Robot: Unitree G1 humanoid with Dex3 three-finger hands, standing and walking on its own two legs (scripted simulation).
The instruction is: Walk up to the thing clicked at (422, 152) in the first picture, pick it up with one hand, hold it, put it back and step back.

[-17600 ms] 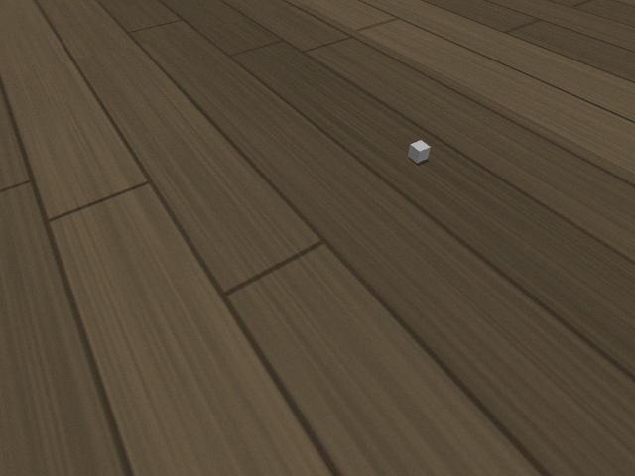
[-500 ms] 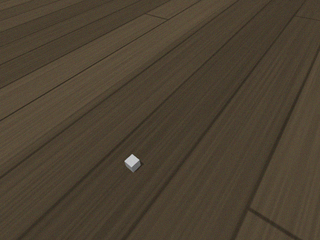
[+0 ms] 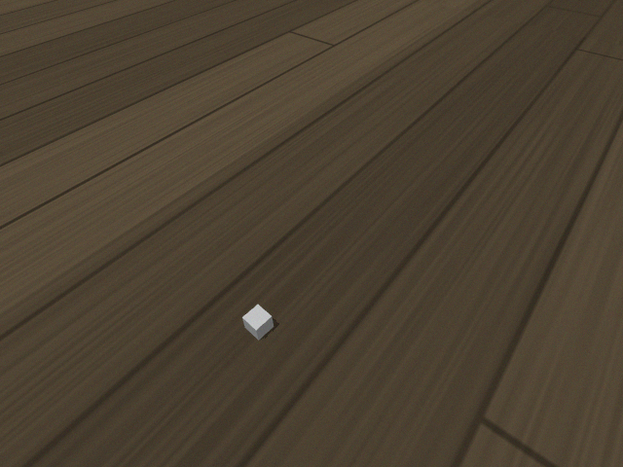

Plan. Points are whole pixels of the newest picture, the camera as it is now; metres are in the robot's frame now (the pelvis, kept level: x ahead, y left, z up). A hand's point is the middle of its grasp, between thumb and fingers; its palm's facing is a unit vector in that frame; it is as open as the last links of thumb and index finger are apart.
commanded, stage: walk up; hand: left
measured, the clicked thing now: (258, 322) +0.73 +0.21 -0.73
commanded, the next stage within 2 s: stand in 0.34 s
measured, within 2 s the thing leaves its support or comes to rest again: neither
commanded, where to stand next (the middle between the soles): +0.34 -0.02 m, yaw -1 degrees
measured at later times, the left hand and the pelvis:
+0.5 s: hand out of the picture +0.07 +0.26 -0.15, palm faces +0.02 -0.94 -0.35, open 7.4 cm; pelvis +0.00 +0.00 +0.01, yaw +0 degrees
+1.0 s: hand out of the picture +0.04 +0.24 -0.14, palm faces -0.03 -0.94 -0.35, open 7.4 cm; pelvis -0.03 -0.01 +0.01, yaw +0 degrees
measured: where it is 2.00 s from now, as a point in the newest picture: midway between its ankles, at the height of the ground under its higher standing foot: outside the picture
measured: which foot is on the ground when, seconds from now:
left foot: down 0.00-1.00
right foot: down 0.00-1.00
